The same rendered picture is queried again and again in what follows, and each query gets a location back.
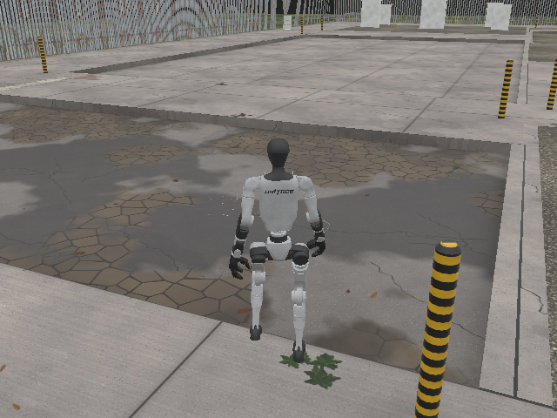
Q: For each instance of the robot left forearm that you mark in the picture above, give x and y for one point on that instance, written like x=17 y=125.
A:
x=240 y=239

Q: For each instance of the right robot hand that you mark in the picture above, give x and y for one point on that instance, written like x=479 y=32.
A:
x=313 y=243

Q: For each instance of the right robot thigh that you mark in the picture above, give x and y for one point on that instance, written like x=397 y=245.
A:
x=300 y=261

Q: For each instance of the robot left shin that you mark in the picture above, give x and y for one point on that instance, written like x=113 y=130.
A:
x=256 y=301

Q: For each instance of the robot left upper arm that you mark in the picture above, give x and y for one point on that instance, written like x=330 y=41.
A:
x=250 y=186

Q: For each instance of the left robot hand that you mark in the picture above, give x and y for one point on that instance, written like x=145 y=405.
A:
x=234 y=266

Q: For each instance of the robot right upper arm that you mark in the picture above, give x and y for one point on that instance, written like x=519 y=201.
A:
x=306 y=185

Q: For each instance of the robot right forearm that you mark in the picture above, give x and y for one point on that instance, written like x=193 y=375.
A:
x=318 y=230

